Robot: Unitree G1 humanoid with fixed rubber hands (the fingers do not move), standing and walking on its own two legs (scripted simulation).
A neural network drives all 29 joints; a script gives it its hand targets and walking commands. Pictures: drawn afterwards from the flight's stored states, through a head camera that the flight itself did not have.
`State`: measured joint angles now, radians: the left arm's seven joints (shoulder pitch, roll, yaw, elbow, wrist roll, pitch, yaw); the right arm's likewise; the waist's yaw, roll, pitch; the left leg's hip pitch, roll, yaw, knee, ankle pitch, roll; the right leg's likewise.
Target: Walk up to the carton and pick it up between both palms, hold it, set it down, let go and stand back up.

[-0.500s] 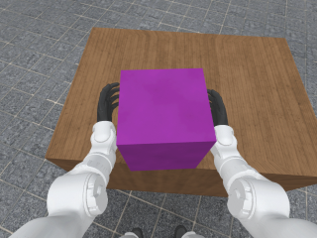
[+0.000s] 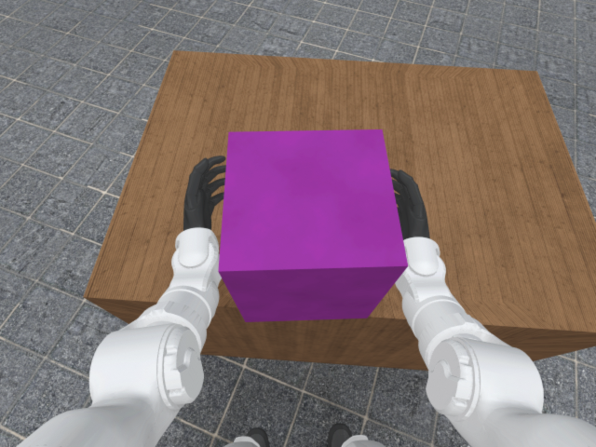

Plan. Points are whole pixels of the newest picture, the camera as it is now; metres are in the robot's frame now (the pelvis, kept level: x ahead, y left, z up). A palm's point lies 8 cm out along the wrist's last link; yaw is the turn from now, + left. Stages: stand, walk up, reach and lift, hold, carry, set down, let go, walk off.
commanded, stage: reach and lift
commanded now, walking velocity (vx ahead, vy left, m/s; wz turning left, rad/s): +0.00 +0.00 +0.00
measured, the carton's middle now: (306, 236) +0.41 +0.00 -0.04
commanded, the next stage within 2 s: none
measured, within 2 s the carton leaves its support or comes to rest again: leaves its support in 1.12 s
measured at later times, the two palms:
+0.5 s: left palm (200, 219) +0.41 +0.15 +0.01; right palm (412, 228) +0.39 -0.15 +0.00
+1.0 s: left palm (197, 235) +0.38 +0.15 +0.01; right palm (413, 247) +0.37 -0.15 +0.00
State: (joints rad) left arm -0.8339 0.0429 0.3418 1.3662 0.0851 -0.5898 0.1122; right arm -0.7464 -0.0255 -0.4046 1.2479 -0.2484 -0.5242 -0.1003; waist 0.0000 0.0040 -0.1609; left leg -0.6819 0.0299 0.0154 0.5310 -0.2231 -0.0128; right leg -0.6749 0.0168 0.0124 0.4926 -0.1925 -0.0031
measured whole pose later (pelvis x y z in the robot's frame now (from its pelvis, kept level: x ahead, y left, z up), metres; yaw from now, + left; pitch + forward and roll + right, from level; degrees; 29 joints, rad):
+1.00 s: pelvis -0.01 +0.00 +0.00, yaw +0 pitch +19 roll -1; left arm -0.77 0.04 0.31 1.37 0.09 -0.59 0.12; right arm -0.67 0.00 -0.38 1.23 -0.25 -0.52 -0.13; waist 0.00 0.00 -0.17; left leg -0.65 0.03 0.01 0.53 -0.21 -0.01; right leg -0.65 0.02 0.01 0.49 -0.18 0.00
